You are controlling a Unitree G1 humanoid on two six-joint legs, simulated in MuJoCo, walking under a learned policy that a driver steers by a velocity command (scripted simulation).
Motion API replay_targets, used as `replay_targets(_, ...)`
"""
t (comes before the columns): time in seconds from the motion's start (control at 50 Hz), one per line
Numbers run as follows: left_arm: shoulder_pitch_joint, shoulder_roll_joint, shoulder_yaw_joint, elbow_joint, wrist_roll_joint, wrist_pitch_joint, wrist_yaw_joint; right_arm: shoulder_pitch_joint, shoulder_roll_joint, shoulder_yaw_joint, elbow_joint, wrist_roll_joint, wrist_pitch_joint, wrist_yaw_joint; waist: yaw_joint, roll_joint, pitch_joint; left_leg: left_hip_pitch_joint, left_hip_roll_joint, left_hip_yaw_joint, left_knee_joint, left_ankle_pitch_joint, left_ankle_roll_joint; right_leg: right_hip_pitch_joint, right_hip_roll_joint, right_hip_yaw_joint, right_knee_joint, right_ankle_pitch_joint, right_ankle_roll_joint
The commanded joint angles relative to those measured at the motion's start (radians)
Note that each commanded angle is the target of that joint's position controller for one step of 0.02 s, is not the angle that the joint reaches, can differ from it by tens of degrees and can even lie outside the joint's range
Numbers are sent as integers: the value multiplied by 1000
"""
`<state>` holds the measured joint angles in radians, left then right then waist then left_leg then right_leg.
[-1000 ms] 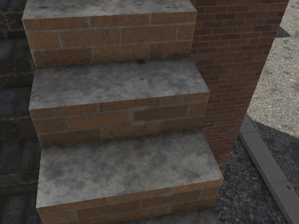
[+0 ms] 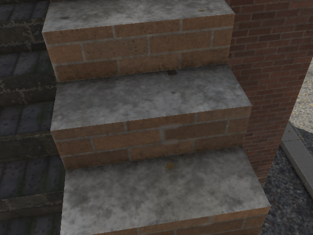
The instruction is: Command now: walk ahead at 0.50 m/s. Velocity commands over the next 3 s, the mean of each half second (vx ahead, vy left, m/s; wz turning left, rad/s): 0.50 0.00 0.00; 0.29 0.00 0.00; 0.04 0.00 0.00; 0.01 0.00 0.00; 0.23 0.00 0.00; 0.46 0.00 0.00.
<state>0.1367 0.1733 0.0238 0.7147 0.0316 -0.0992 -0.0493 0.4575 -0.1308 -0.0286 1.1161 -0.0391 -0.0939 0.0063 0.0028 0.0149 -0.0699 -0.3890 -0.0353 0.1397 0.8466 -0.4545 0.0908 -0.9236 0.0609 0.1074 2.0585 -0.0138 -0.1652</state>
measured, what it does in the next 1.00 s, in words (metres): climbs: right foot 0.19 m higher, then left foot 0.20 m higher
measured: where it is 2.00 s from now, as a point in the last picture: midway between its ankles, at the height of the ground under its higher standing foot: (170, 194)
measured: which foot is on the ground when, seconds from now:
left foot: down 0.00-0.32, up 0.34-0.76, down 0.78-1.00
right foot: up 0.00-0.26, down 0.28-0.80, up 0.82-1.00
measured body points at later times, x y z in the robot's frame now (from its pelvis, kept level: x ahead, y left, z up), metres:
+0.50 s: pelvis +0.28 -0.03 +0.19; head +0.24 +0.00 +0.64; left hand +0.31 +0.22 +0.03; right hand +0.41 -0.29 +0.11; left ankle +0.22 +0.08 -0.23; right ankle +0.32 -0.10 -0.50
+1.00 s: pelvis +0.45 +0.03 +0.37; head +0.42 +0.02 +0.82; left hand +0.56 +0.27 +0.26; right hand +0.49 -0.22 +0.22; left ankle +0.53 +0.10 -0.31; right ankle +0.39 -0.11 -0.13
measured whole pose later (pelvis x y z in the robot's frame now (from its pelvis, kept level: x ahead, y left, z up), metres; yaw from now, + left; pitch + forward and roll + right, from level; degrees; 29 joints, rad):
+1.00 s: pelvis +0.45 +0.03 +0.37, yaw +0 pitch +0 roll +0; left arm 0.23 0.20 0.04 0.82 0.05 -0.05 -0.02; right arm 0.28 -0.20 -0.06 1.07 -0.01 -0.06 -0.01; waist 0.02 0.01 -0.08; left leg -0.58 -0.01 0.11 0.93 -0.36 0.09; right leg -0.72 0.04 0.06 1.81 -0.03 -0.10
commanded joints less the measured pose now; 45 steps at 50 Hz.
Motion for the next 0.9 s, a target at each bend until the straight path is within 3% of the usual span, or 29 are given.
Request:
replay_targets(0.02, 29, -56, -35, 5, 3, 22, 11, -70, -12, 5, -27, 8, -68, 3, 59, -122, 205, -57, 242, -357, -489, 5, 73, -233, -45, -24, 6, 68, 31)
replay_targets(0.06, -28, -79, -35, 11, -11, 29, 33, 38, -11, 10, 8, 20, -81, 5, 8, -75, 179, 84, 279, -361, -537, 153, 96, -382, -27, -88, 225, 27, 35)
replay_targets(0.1, -173, -123, -45, -51, -15, 30, 42, 105, -10, 11, 41, 2, -86, 10, -35, 17, 200, 226, 303, -348, -558, 180, 95, -596, -35, -92, 362, -77, 23)
replay_targets(0.12, -226, -116, -44, -96, -28, 33, 46, 106, -15, 12, 36, 7, -78, 8, -41, 35, 198, 272, 300, -317, -602, 150, 105, -648, -58, -130, 329, -176, 26)
replay_targets(0.16, -397, -88, -50, -180, 2, 51, 32, 130, 29, 20, 54, 8, -74, 3, -69, 45, 212, 249, 240, -252, -683, 137, 82, -599, -118, -249, 70, -189, 40)
replay_targets(0.2, -455, -93, -66, -235, -9, 74, 28, 166, 33, 23, 86, 22, -61, -17, -84, 110, 212, 239, 223, -207, -794, 370, 91, -476, -144, -293, -144, -234, 33)
replay_targets(0.22, -456, -81, -84, -242, -39, 75, 16, 140, 13, 21, 71, 57, -59, -26, -76, 152, 215, 140, 191, -98, -929, 644, 94, -180, -148, -367, -513, -316, 12)
replay_targets(0.24, -355, -103, -92, -195, -65, 75, 14, 99, 23, 26, 47, 59, -55, -33, -42, 162, 127, 0, 179, -51, -891, 966, 118, 211, -90, -440, -720, -341, -11)
replay_targets(0.26, -184, -96, -85, -133, -80, 72, 25, 161, -54, 25, 25, 68, -77, -42, 25, 156, -45, 110, 246, -21, -677, 1731, 137, 448, -14, -444, -696, -425, -39)
replay_targets(0.28, 49, -59, -56, -67, -92, 88, 32, 166, -181, -3, 10, 62, -98, -41, 129, 236, -230, 309, 295, -62, -464, 2041, 156, 543, 21, -398, -798, -473, -39)
replay_targets(0.3, 216, 28, -31, -8, -66, 72, 10, 122, -303, -45, -14, 82, -103, -13, 208, 191, -374, 379, 309, -88, -240, 2000, 141, 729, 2, -292, -978, -405, -40)
replay_targets(0.32, 289, 135, 12, 56, -46, 66, 5, 86, -305, -62, -35, 77, -105, 5, 213, 163, -418, 303, 252, -120, -22, 1791, 109, 855, -68, -70, -1072, -442, -47)
replay_targets(0.34, 341, 217, 42, 113, -11, 88, 28, 91, -176, -57, -81, 98, -88, 49, 176, -67, -409, -54, 27, -138, 375, 1069, 40, 961, -304, 530, -1467, -589, -161)
replay_targets(0.36, 226, 221, 69, 98, -31, 102, 40, -78, -173, -75, -128, 63, -82, 55, 202, -94, -388, -155, -95, -203, 1013, 481, -24, 838, -406, 850, -1811, -639, -162)
replay_targets(0.4, 67, 84, 36, 196, -32, 58, 49, -274, -56, -47, -312, -2, -76, 34, 45, -4, -88, -392, -14, -248, 1343, 528, 17, 578, -366, 551, -1754, -725, -100)
replay_targets(0.42, 74, 25, 25, 261, -3, 41, 58, -271, 13, -19, -355, -9, -68, 22, -9, 56, 67, -503, 6, -258, 1385, 467, 50, 471, -351, 394, -1702, -642, -66)
replay_targets(0.48, 189, -91, -12, 364, 26, 3, 47, -169, 97, 38, -368, 23, -41, 9, -77, 83, 141, -602, -13, -292, 1378, 388, 100, 453, -282, 86, -1685, -277, 12)
replay_targets(0.6, 290, 30, -22, 385, 11, -48, 10, -392, 92, 60, -478, 63, 28, -35, -53, -33, 160, -1048, -74, -228, 1790, 203, 95, 657, -335, -13, -1787, -208, 14)
replay_targets(0.66, 288, -2, -43, 356, 5, -44, 21, -539, 23, 58, -541, 49, 45, -14, -40, -21, 217, -884, 4, -67, 1296, 288, 53, 540, -263, -141, -1895, -142, 69)
replay_targets(0.68, 291, 20, -39, 357, -11, -47, 36, -586, 13, 68, -573, 60, 55, -14, -38, -79, 238, -751, 52, 0, 1052, 231, 53, 503, -268, -173, -2017, 21, 50)
replay_targets(0.7, 313, 26, -31, 375, -13, -42, 53, -551, 37, 78, -563, 64, 65, -20, -33, -162, 149, -565, 68, 18, 955, 227, 79, 563, -258, -230, -2043, 268, 25)
replay_targets(0.74, 243, 84, -32, 318, -96, -45, 84, -387, 42, 89, -468, 86, 52, -15, -88, -173, -52, -148, -2, 66, 631, 146, 105, 623, -253, -318, -1897, 1210, 16)
replay_targets(0.76, 316, 202, -5, 327, -85, -57, 83, -232, 26, 76, -427, 84, 46, 0, -122, -265, -160, -65, -33, 85, 496, 60, 93, 797, -295, -273, -1752, 1497, -6)
replay_targets(0.78, 314, 270, 21, 325, -84, -50, 61, -151, 6, 66, -398, 76, 36, 15, -167, -282, -208, 17, -54, 54, 245, 91, 81, 907, -303, -257, -1565, 1506, 3)
replay_targets(0.8, 471, 189, 20, 335, -70, -51, 23, -159, -38, 45, -355, 42, 42, 4, -63, -218, -331, 265, 24, -226, 210, 169, 143, 763, -268, -183, -1359, 1183, 55)
replay_targets(0.82, 476, 129, 12, 299, -70, -32, -6, -28, -135, 9, -319, 30, 59, -19, -92, 47, -413, 368, 245, -672, -74, 203, 252, 552, -151, -195, -1038, 440, 108)
replay_targets(0.84, 345, 152, 36, 282, -49, 2, -19, -46, -178, -24, -306, 35, 90, -21, -127, 93, -435, 220, 263, -922, -401, 75, 285, 549, -36, -89, -572, -134, 132)
replay_targets(0.86, 278, 65, 32, 215, -18, 25, -14, -178, -210, -42, -303, 38, 92, -11, -77, 51, -326, 117, 301, -886, -442, -12, 256, 390, -18, 7, -247, -143, 158)
replay_targets(0.9, 113, 0, 12, 92, 41, 62, 22, -304, -101, -32, -193, 43, 66, -16, 18, -4, 40, -205, 260, -671, -352, -325, 105, 171, -74, 8, -172, -35, 99)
